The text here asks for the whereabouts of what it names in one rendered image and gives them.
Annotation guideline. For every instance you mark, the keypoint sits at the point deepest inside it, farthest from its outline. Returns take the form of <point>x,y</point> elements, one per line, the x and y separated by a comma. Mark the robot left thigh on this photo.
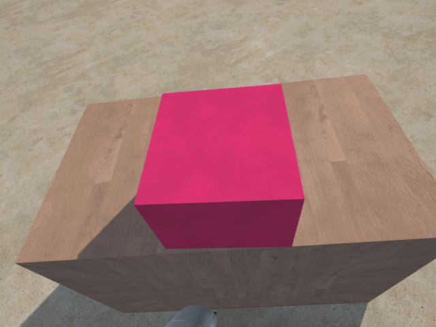
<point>193,316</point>

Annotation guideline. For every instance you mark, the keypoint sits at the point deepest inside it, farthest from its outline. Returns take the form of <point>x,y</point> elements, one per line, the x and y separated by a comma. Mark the pedestal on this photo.
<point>368,220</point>

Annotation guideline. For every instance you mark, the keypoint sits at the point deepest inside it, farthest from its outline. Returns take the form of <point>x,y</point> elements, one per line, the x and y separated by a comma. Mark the carton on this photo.
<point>221,170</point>

